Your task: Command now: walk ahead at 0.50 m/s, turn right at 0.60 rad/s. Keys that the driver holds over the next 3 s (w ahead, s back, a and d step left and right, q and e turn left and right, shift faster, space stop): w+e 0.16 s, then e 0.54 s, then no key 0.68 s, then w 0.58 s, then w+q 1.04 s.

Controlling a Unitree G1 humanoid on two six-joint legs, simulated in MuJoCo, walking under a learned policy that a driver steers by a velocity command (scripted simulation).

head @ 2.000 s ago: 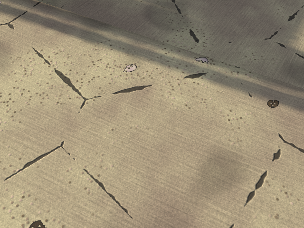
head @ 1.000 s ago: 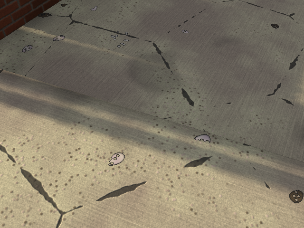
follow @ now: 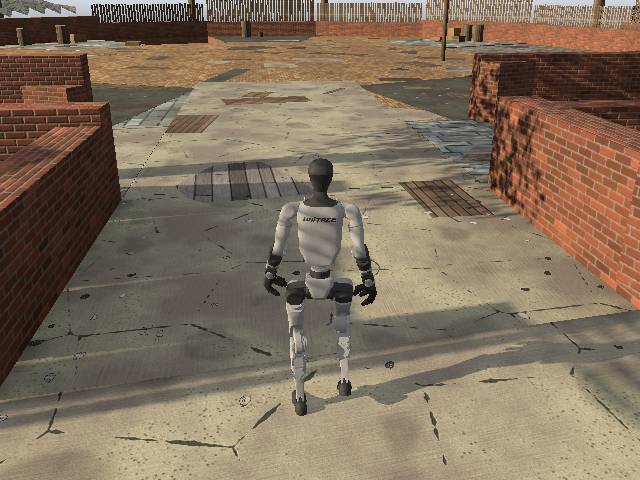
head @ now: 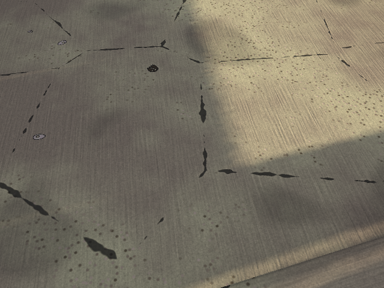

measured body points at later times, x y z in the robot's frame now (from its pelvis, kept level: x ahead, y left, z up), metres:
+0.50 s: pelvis +0.24 -0.06 -0.01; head +0.26 -0.06 +0.44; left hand +0.40 +0.20 -0.12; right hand +0.31 -0.35 -0.11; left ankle +0.25 +0.12 -0.68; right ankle +0.29 -0.15 -0.75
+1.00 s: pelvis +0.30 -0.02 +0.00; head +0.34 +0.00 +0.45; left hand +0.54 +0.15 -0.14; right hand +0.26 -0.28 -0.10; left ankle +0.35 +0.02 -0.75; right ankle +0.19 -0.15 -0.67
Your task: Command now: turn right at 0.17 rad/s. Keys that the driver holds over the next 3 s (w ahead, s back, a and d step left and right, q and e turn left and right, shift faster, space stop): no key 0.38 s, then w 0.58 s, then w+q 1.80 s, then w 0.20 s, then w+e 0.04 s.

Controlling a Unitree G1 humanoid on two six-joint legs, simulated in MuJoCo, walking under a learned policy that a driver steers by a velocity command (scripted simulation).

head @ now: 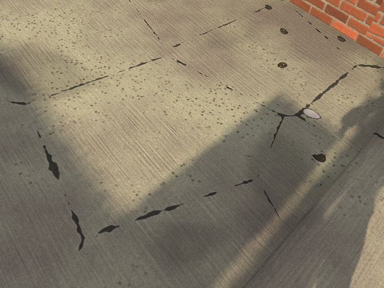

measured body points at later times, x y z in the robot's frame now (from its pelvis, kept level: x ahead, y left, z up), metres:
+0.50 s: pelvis -0.01 -0.03 +0.00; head -0.02 -0.03 +0.45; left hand +0.06 +0.23 -0.14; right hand +0.05 -0.28 -0.14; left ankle +0.02 +0.06 -0.74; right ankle -0.04 -0.13 -0.75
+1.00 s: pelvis +0.16 -0.02 -0.01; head +0.18 -0.01 +0.44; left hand +0.34 +0.21 -0.13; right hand +0.06 -0.25 -0.14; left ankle +0.03 +0.06 -0.75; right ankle +0.32 -0.15 -0.70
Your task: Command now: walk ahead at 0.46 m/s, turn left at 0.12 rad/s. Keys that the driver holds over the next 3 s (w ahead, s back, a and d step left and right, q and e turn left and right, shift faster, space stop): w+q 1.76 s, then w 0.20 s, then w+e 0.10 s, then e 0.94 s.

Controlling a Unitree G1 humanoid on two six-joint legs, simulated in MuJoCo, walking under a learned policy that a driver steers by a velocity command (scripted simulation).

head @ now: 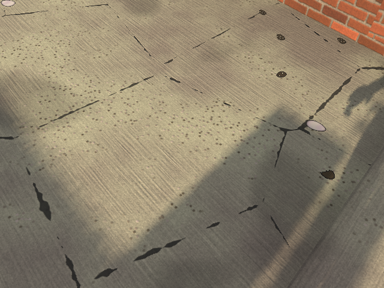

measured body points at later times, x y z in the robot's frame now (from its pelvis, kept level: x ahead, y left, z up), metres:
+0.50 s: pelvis +0.30 -0.04 -0.06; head +0.33 -0.02 +0.38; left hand +0.25 +0.20 -0.22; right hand +0.51 -0.24 -0.17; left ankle +0.43 +0.07 -0.78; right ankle +0.20 -0.15 -0.74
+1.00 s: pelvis +0.62 +0.01 -0.16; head +0.64 +0.02 +0.29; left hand +0.69 +0.33 -0.23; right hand +0.81 -0.20 -0.28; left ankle +0.47 +0.07 -0.87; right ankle +0.77 -0.04 -0.88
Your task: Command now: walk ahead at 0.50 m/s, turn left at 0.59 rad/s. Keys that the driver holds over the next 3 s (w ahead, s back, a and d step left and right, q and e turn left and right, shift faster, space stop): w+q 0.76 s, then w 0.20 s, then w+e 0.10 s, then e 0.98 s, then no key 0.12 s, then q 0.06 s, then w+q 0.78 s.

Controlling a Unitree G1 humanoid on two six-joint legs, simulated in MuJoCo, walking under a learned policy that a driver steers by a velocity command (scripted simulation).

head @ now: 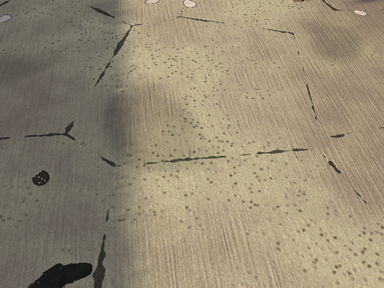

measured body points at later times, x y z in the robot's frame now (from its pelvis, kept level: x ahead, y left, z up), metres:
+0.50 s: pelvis +0.25 +0.03 +0.00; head +0.28 +0.04 +0.45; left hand +0.17 +0.31 -0.13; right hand +0.54 -0.12 -0.08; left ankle +0.34 +0.17 -0.71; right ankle +0.11 -0.13 -0.72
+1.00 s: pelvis +0.53 +0.12 +0.00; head +0.55 +0.13 +0.45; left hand +0.60 +0.44 -0.07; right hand +0.71 -0.11 -0.11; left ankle +0.34 +0.16 -0.72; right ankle +0.68 +0.08 -0.72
